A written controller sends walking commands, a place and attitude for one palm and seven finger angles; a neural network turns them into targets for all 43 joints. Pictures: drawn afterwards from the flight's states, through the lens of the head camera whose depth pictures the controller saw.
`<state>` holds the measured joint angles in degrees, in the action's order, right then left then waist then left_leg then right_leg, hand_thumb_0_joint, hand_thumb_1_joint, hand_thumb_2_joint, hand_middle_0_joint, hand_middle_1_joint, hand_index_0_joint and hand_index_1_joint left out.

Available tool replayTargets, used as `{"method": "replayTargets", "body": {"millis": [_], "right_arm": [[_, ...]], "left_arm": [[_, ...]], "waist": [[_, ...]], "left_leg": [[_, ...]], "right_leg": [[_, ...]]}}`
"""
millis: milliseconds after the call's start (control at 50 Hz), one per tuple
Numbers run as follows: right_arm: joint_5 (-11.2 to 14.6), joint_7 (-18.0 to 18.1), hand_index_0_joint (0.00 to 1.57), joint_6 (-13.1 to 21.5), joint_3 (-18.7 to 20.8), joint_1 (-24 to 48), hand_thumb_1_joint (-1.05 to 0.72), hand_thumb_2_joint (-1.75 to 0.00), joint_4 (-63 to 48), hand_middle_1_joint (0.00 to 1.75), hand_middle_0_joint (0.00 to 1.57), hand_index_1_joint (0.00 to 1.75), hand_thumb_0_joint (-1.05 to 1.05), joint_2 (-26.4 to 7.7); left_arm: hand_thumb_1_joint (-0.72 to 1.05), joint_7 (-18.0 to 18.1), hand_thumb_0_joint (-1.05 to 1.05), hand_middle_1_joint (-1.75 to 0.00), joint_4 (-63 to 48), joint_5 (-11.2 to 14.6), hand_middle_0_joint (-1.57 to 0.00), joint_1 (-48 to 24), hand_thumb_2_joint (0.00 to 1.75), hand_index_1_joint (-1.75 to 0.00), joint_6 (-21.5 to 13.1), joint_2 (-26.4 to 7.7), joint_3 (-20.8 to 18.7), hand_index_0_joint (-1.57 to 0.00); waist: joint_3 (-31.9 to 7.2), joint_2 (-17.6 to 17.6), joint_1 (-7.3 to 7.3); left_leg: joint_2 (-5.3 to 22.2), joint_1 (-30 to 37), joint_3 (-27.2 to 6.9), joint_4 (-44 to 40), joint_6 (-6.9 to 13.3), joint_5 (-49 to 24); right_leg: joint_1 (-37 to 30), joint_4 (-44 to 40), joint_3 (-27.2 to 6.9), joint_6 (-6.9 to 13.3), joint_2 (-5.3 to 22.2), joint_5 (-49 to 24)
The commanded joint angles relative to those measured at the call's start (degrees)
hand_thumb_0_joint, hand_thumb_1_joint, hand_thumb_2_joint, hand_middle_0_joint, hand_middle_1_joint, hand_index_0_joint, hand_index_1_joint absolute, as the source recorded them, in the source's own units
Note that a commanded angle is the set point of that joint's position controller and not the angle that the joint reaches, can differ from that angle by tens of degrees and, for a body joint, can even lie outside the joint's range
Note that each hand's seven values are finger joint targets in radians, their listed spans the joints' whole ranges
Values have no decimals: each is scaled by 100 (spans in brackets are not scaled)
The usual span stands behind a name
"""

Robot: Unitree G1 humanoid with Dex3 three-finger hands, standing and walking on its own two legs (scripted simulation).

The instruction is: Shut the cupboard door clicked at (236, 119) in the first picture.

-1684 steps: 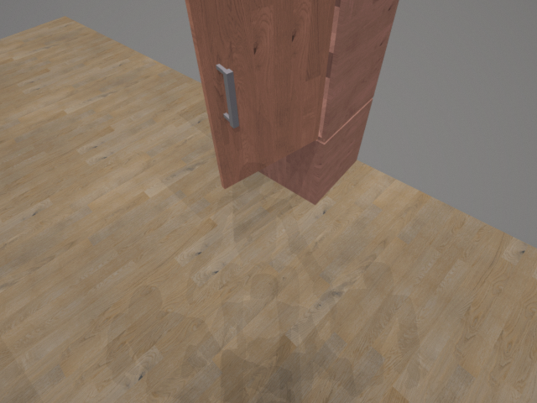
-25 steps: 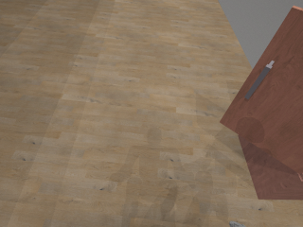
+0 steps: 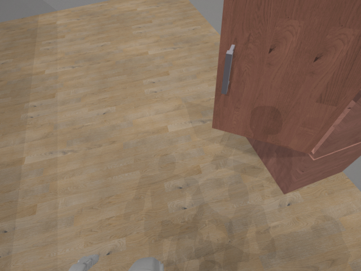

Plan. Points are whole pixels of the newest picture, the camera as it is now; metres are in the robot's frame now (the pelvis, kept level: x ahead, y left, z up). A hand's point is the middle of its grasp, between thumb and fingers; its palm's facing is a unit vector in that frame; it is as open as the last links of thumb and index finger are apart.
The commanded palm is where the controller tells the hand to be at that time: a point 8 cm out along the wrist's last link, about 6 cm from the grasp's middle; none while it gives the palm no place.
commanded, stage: turn to face it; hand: left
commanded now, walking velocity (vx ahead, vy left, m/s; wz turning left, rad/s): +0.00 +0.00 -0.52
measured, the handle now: (228, 70) +0.70 -0.12 +0.01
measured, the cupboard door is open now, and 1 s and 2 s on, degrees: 49 49 49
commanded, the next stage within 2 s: take the last steps up to it in 0.48 s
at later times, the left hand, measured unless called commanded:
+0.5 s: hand (105, 269) +0.14 +0.21 -0.16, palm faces -0.18 -0.96 -0.22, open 7.4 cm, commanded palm none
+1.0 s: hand out of the picture +0.13 +0.16 -0.18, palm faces -0.24 -0.96 -0.15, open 7.4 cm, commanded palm none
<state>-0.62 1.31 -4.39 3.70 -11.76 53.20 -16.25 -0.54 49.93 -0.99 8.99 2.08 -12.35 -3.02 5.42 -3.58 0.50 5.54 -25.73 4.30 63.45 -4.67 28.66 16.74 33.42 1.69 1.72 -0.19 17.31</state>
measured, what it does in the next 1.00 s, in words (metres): steps on the spot, turning right: left foot, then right foot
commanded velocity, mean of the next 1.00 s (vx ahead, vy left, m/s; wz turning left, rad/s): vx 0.12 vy -0.04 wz -0.25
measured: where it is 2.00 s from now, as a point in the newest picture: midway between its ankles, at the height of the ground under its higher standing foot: (215, 263)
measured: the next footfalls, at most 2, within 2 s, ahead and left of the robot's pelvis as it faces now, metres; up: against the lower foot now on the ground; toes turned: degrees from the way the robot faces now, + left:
left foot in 0.28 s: +0.08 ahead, +0.14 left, +0.00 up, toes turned -5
right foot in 0.62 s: +0.00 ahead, -0.11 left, +0.00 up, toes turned -18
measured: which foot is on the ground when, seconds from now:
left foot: up 0.00-0.26, down 0.28-0.62, up 0.64-0.98, down 1.00-1.00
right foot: down 0.00-0.28, up 0.30-0.60, down 0.62-1.00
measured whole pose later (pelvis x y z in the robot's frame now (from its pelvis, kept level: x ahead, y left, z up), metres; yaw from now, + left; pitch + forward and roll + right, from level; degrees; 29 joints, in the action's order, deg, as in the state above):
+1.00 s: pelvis +0.08 -0.01 +0.00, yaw -18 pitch +1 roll -1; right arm -1.6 -0.4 0.9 2.4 -13.1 55.5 -11.5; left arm -0.8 60.2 -1.1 19.6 -0.3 -10.8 -2.7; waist 0.8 1.4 -0.6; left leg 3.4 -19.3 5.6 32.5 -1.8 14.9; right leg 5.6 27.4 0.8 1.3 -1.8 22.2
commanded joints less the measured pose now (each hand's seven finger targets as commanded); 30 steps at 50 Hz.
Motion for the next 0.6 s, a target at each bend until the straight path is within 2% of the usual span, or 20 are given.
{"method": "replayTargets", "body": {"millis": [0,60,120,160,200,220,240,260,280,300,320,340,380,420,460,500,520,540,560,580], "right_arm": [[-29,-43,20,234,34,70,-90,-90,-563,30,20,30,0,-326],[-34,-52,20,231,20,70,-90,-90,-567,30,20,30,0,-241],[-8,-35,20,275,3,226,-90,-90,-641,30,20,30,0,-213],[18,-11,20,317,-8,134,-90,-90,-643,30,20,30,0,-184],[35,19,20,362,-17,-228,-90,-90,-521,30,20,30,0,-190],[26,36,20,412,-16,-486,-90,-90,-398,30,20,30,0,-258],[-21,62,20,477,27,-573,-90,-90,-396,30,20,30,0,-619],[-91,79,20,487,116,-633,-90,-90,-459,30,20,30,0,-1131],[-130,102,20,444,100,-629,-90,-90,-494,30,20,30,0,-1133],[-142,109,20,461,25,-447,-90,-90,-569,30,20,30,0,-930],[-161,134,20,506,-9,-309,-90,-90,-533,30,20,30,0,-787],[-152,146,20,500,-38,-186,-90,-90,-552,30,20,30,0,-699],[-146,153,20,483,-67,-136,-90,-90,-519,30,20,30,0,-578],[-145,149,20,473,-37,-276,-90,-90,-438,30,20,30,0,-596],[-145,125,20,444,14,-417,-90,-90,-322,30,20,30,0,-654],[-138,101,20,419,48,-539,-90,-90,-205,30,20,30,0,-689],[-134,89,20,410,77,-535,-90,-90,-176,30,20,30,0,-728],[-104,76,20,399,93,-483,-90,-90,-156,30,20,30,0,-748],[-72,68,20,387,104,-402,-90,-90,-141,30,20,30,0,-744],[-20,43,20,380,107,-384,-90,-90,-155,30,20,30,0,-600]], "left_arm": [[90,139,0,-30,-360,-14,-20,43,90,-30,-123,-1158,-318,-20],[90,111,0,-30,-345,-36,-20,149,90,-30,-117,-1232,-326,-20],[90,100,0,-30,-277,-54,-20,308,90,-30,-101,-1269,-348,-20],[90,104,0,-30,-272,-67,-20,208,90,-30,-85,-1276,-373,-20],[90,107,0,-30,-257,-38,-20,42,90,-30,-59,-1216,-357,-20],[90,105,0,-30,-285,3,-20,-55,90,-30,-35,-1123,-333,-20],[90,84,0,-30,-356,54,-20,114,90,-30,-4,-822,-270,-20],[90,45,0,-30,-411,82,-20,258,90,-30,2,-552,-216,-20],[90,44,0,-30,-427,28,-20,88,90,-30,16,-737,-231,-20],[90,19,0,-30,-437,-9,-20,93,90,-30,10,-745,-239,-20],[90,-4,0,-30,-300,-57,-20,143,90,-30,30,-713,-288,-20],[90,-22,0,-30,-230,-39,-20,210,90,-30,54,-705,-303,-20],[90,-41,0,-30,-184,-13,-20,228,90,-30,106,-584,-261,-20],[90,-60,0,-30,-187,-1,-20,162,90,-30,113,-474,-216,-20],[90,-63,0,-30,-208,-2,-20,50,90,-30,112,-388,-174,-20],[90,-62,0,-30,-212,-9,-20,-32,90,-30,60,-353,-133,-20],[90,-56,0,-30,-187,2,-20,36,90,-30,38,-322,-133,-20],[90,-49,0,-30,-119,5,-20,215,90,-30,17,-359,-135,-20],[90,-39,0,-30,-8,-1,-20,476,90,-30,-22,-406,-158,-20],[90,-21,0,-30,103,-31,-20,787,90,-30,-64,-682,-217,-20]], "waist": [[-870,1216,-32],[-921,1047,-71],[-896,1107,-176],[-884,1304,-128],[-891,1203,77],[-944,982,201],[-1082,36,168],[-1056,-1407,150],[-868,-1009,225],[-694,-512,95],[-655,-710,-6],[-606,-811,-54],[-595,-760,-84],[-728,-743,-16],[-794,-802,74],[-788,-887,162],[-840,-957,129],[-883,-799,40],[-972,-619,-100],[-1100,-17,-196]], "left_leg": [[2,-520,-324,-54,-93,-659],[-162,-338,-234,-711,-104,-728],[-259,-126,-215,-1418,-66,-567],[-324,230,-229,-2069,-10,-530],[-383,1000,-218,-3076,34,-1181],[-326,1662,-209,-3817,71,-1747],[474,2250,-1052,-4430,329,-1909],[1773,2369,-2371,-4730,944,-2715],[2140,1846,-2455,-4733,1412,-2986],[1982,1501,-2249,-4724,1521,-3128],[1672,1573,-1880,-4666,1382,-3837],[1477,1576,-1383,-4527,1304,-4126],[1174,1689,-765,-4381,1196,-4384],[1130,1881,-582,-4273,1208,-4449],[1172,1982,-502,-4223,1234,-4193],[1207,2006,-527,-4075,1241,-4214],[1223,1985,-497,-3962,1206,-4254],[1191,1810,-425,-3795,1106,-4045],[1031,1577,-309,-3501,912,-3700],[773,1100,-72,-3056,605,-2636]], "right_leg": [[-814,-1273,-1390,848,1278,-2648],[-792,-1342,-1560,884,1214,-2090],[-787,-1258,-1860,954,1244,-2169],[-639,-1119,-2014,928,1254,-2348],[-225,-844,-2019,679,1113,-2152],[132,-592,-1849,436,867,-1871],[785,23,-1419,119,270,-854],[1419,1278,-565,-211,-374,1238],[1300,2356,-551,-231,-185,1771],[1218,2802,-605,-244,-27,1518],[1388,3126,-555,-316,-30,1282],[1367,3325,-513,-359,27,1128],[1262,3108,-350,-411,57,908],[1076,2523,-164,-421,60,910],[810,1828,30,-398,58,921],[509,1099,189,-345,-7,888],[272,670,230,-313,-34,694],[-140,135,263,-281,-53,201],[-675,-658,261,-242,-53,-550],[-1376,-1280,-213,-124,297,-1011]]}}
